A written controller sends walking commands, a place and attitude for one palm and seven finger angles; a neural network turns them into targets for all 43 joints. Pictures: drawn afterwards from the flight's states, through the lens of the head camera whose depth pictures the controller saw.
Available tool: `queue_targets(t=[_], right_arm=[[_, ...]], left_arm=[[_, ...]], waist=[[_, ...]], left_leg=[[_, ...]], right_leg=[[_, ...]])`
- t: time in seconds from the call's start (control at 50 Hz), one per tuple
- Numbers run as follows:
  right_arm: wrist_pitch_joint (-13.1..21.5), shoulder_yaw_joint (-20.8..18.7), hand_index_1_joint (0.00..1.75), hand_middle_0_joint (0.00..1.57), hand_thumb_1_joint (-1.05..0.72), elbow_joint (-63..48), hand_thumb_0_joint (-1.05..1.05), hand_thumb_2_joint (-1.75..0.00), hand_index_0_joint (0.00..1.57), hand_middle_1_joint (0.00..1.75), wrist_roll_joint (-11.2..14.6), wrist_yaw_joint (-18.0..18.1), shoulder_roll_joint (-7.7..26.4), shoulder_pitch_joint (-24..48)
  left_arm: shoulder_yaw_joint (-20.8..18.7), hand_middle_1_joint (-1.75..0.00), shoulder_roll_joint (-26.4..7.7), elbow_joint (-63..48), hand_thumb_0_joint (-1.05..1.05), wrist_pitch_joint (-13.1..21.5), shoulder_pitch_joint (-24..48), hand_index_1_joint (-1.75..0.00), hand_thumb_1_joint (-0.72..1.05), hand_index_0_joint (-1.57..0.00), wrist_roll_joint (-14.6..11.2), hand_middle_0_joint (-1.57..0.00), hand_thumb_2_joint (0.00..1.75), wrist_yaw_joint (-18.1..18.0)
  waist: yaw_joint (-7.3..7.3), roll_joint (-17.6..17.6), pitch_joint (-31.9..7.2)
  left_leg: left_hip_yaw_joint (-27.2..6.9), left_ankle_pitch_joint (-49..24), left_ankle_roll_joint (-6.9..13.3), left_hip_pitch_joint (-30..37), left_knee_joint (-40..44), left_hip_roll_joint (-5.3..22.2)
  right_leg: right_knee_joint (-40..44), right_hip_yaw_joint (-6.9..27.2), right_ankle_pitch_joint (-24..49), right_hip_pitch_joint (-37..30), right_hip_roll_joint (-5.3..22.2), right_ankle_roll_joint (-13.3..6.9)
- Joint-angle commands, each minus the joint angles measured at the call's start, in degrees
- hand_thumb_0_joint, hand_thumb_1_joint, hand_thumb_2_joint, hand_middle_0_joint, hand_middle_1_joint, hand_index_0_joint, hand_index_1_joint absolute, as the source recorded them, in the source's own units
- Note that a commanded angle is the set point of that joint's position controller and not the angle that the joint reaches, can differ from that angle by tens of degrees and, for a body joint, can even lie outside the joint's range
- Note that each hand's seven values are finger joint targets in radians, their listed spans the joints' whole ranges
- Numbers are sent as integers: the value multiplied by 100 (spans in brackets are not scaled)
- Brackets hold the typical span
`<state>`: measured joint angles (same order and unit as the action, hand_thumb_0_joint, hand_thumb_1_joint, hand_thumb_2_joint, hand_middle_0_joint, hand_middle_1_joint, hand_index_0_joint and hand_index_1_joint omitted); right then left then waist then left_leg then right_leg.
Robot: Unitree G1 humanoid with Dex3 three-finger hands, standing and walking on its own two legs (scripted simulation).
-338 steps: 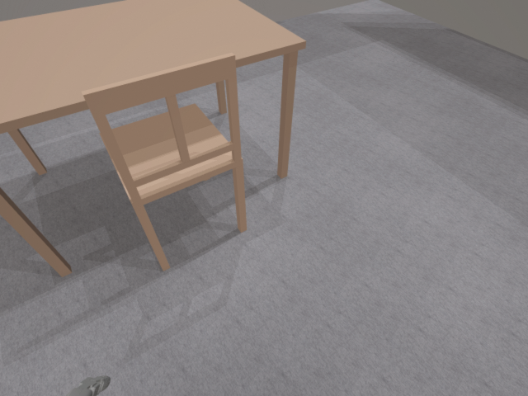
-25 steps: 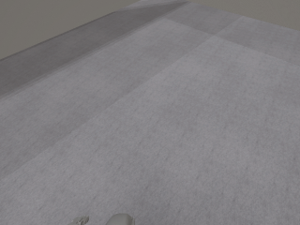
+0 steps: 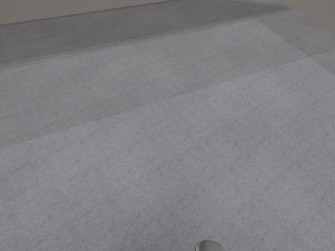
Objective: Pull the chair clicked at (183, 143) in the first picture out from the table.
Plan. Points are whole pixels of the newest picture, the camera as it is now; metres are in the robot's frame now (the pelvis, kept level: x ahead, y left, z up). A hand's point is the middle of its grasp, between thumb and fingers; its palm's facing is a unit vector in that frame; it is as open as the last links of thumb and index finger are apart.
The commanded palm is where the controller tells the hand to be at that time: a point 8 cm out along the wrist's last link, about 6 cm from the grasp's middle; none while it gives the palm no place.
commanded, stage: turn to face it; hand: left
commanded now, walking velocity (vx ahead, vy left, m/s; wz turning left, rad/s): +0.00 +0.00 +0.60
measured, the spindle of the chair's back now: out of the picture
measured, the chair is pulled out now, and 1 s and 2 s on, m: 0.00 0.00 0.00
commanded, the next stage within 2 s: none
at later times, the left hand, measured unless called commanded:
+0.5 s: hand out of the picture +0.02 +0.17 -0.15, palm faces +0.31 -0.92 -0.25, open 7.4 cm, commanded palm none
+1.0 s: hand out of the picture -0.03 +0.24 -0.15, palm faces +0.58 -0.78 -0.25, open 7.4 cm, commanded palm none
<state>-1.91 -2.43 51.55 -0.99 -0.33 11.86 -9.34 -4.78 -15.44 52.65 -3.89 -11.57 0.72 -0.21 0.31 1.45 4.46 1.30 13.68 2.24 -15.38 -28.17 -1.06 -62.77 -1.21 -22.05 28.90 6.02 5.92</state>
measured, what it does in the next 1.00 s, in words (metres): steps on the spot, turning left: right foot, then left foot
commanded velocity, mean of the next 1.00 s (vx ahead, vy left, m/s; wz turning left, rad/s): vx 0.00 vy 0.00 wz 0.60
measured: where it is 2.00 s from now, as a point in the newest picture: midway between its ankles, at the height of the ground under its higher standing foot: outside the picture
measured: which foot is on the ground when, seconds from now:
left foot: down 0.00-0.20, up 0.22-0.60, down 0.62-1.00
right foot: up 0.00-0.18, down 0.20-0.64, up 0.66-1.00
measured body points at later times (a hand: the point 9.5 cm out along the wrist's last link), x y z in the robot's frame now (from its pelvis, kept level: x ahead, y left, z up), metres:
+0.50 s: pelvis +0.00 -0.04 +0.00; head +0.04 -0.05 +0.45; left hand +0.00 +0.21 -0.13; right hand +0.14 -0.28 -0.15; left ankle -0.05 +0.10 -0.67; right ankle +0.01 -0.15 -0.74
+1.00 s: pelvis +0.00 +0.00 +0.00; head +0.02 +0.03 +0.45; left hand -0.06 +0.28 -0.14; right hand +0.20 -0.17 -0.13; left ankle -0.05 +0.08 -0.74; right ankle +0.08 -0.14 -0.67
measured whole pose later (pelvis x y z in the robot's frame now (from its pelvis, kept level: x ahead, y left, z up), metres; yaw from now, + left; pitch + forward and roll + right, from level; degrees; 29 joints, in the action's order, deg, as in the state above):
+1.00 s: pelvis +0.00 +0.00 +0.00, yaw +35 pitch +1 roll -1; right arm -1.6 -2.6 52.2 -1.1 -0.2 11.4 -12.3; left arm -4.2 -15.0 50.5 -3.7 -7.4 0.5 -0.6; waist -1.5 1.6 3.2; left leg -3.9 12.2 2.7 -14.3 -25.9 -3.6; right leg -57.4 0.6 -22.2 27.2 4.7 6.7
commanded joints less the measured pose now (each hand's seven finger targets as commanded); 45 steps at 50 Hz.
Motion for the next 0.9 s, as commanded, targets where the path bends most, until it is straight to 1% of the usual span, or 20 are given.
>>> queue_targets(t=[0.0, 0.08, 0.14, 0.16, 0.18, 0.2, 0.22, 0.26, 0.3, 0.38, 0.5, 0.56, 0.58, 0.6, 0.62, 0.64, 0.68, 0.74, 0.8, 0.88], right_arm=[[87, -391, 30, 20, -90, -345, 0, -90, 20, 30, -30, 65, 1282, -203], [48, -437, 30, 20, -90, -355, 0, -90, 20, 30, -48, 49, 1299, -114], [37, -450, 30, 20, -90, -415, 0, -90, 20, 30, 15, 30, 1185, 43], [45, -414, 30, 20, -90, -459, 0, -90, 20, 30, 69, -1, 881, -54], [49, -346, 30, 20, -90, -654, 0, -90, 20, 30, 55, -13, 505, -62], [5, -419, 30, 20, -90, -662, 0, -90, 20, 30, 6, -1, 832, 63], [-63, -452, 30, 20, -90, -527, 0, -90, 20, 30, -15, -15, 859, -32], [-129, -436, 30, 20, -90, -303, 0, -90, 20, 30, -36, -91, 776, -164], [-156, -402, 30, 20, -90, -263, 0, -90, 20, 30, -29, -139, 674, -190], [-193, -371, 30, 20, -90, -325, 0, -90, 20, 30, -17, -159, 656, 84], [-101, -252, 30, 20, -90, -468, 0, -90, 20, 30, 27, -166, 576, 460], [-10, -267, 30, 20, -90, -419, 0, -90, 20, 30, 23, -143, 671, 44], [38, -310, 30, 20, -90, -334, 0, -90, 20, 30, 6, -143, 862, -311], [109, -457, 30, 20, -90, -271, 0, -90, 20, 30, -25, -112, 1439, -734], [111, -573, 30, 20, -90, -236, 0, -90, 20, 30, 23, -61, 1952, -1078], [65, -554, 30, 20, -90, -111, 0, -90, 20, 30, 36, -31, 1918, -1221], [100, -457, 30, 20, -90, -212, 0, -90, 20, 30, 3, 98, 1538, -741], [154, -327, 30, 20, -90, -381, 0, -90, 20, 30, 2, 109, 1269, -210], [175, -329, 30, 20, -90, -368, 0, -90, 20, 30, 22, 104, 1258, -294], [146, -350, 30, 20, -90, -317, 0, -90, 20, 30, 2, 90, 1240, -425]], left_arm=[[-33, -30, -322, -623, 0, 166, 313, -30, 90, -20, -5, -20, 90, -65], [11, -30, -216, -694, 0, 242, 194, -30, 90, -20, -35, -20, 90, -81], [-34, -30, -373, -594, 0, 355, -333, -30, 90, -20, -52, -20, 90, -109], [-104, -30, -772, -573, 0, 427, -536, -30, 90, -20, 15, -20, 90, -151], [-205, -30, -1306, -603, 0, 443, -530, -30, 90, -20, 89, -20, 90, -191], [-158, -30, -1260, -651, 0, 407, -517, -30, 90, -20, 45, -20, 90, -207], [-136, -30, -895, -674, 0, 443, -127, -30, 90, -20, 36, -20, 90, -243], [-10, -30, -669, -801, 0, 425, 377, -30, 90, -20, 31, -20, 90, -199], [23, -30, -567, -780, 0, 446, 306, -30, 90, -20, 49, -20, 90, -176], [4, -30, -675, -639, 0, 422, -45, -30, 90, -20, 71, -20, 90, -174], [-94, -30, -940, -506, 0, 368, -307, -30, 90, -20, 105, -20, 90, -149], [-148, -30, -997, -493, 0, 328, -182, -30, 90, -20, 80, -20, 90, -133], [-151, -30, -963, -497, 0, 306, -144, -30, 90, -20, 28, -20, 90, -117], [-120, -30, -693, -602, 0, 286, -216, -30, 90, -20, -14, -20, 90, -83], [17, -30, -324, -872, 0, 273, 53, -30, 90, -20, -19, -20, 90, -58], [4, -30, -444, -918, 0, 209, 228, -30, 90, -20, 19, -20, 90, -90], [-39, -30, -413, -753, 0, 177, 400, -30, 90, -20, 24, -20, 90, -102], [-51, -30, -452, -539, 0, 202, 184, -30, 90, -20, 25, -20, 90, -22], [-51, -30, -449, -504, 0, 183, 93, -30, 90, -20, 25, -20, 90, -39], [-34, -30, -440, -633, 0, 172, 377, -30, 90, -20, 10, -20, 90, -68]], waist=[[-220, -819, -599], [-161, -1117, -740], [136, -932, -953], [214, 51, -1137], [248, 1717, -999], [269, 1203, -929], [54, 1128, -771], [-175, 691, -346], [-158, 745, -245], [18, 993, -210], [214, 1093, -455], [19, 933, -780], [-199, 503, -997], [-428, -912, -1339], [-570, -2164, -1380], [-594, -1554, -1429], [-455, -1597, -1094], [-168, -954, -852], [-133, -817, -898], [-195, -846, -689]], left_leg=[[-1699, -1337, 751, 609, 955, 1465], [-1889, -1855, 684, 361, 599, 1285], [-1839, -1749, 310, -280, -53, 897], [-1357, -553, -80, -1136, -857, 427], [-318, 1878, -516, -2149, -2230, -356], [-572, 2118, -457, -1954, -3290, -48], [-741, 1763, -459, -1928, -3786, 125], [-421, 1083, -578, -1935, -4292, 263], [-212, 807, -651, -1897, -4237, 289], [37, 813, -724, -1785, -3545, 358], [480, 1034, -630, -1107, -1892, 350], [637, 417, -514, -289, -610, 273], [513, -403, -445, 492, 161, 283], [-851, -1745, -14, 1561, 567, 1195], [-2341, -4156, 612, 2057, 574, 2386], [-2103, -4161, 949, 1908, 464, 2594], [-1791, -3582, 740, 1554, 534, 1989], [-1255, -3159, 527, 1077, 663, 1448], [-1292, -2914, 521, 1115, 775, 1334], [-1759, -2237, 664, 905, 919, 1340]], right_leg=[[789, 75, -202, 88, -62, 15], [2100, -63, -237, -746, -364, -64], [3859, -81, 930, -2081, -350, -127], [4517, 752, 1087, -2996, 592, -371], [4677, 2177, 1991, -3227, 2119, -1027], [4607, 2017, 2199, -2477, 2389, -1412], [4657, 1618, 2027, -2189, 2107, -1387], [4446, 707, 2052, -1945, 1462, -1192], [4379, 121, 2294, -1919, 1253, -1063], [4423, -191, 2263, -2155, 1317, -1104], [3930, -519, 3189, -2438, 1565, -1187], [3221, -843, 3142, -2386, 1559, -943], [2516, -1008, 2816, -2005, 1433, -715], [1205, -1166, 1349, -878, 865, -327], [108, -817, -1706, 477, 182, 3], [-371, -265, -1694, 535, 240, -88], [-697, -7, -910, 773, 271, -47], [-644, 41, -109, 460, 163, 10], [-402, 97, 172, 379, 80, 65], [128, 184, 106, 326, -1, 96]])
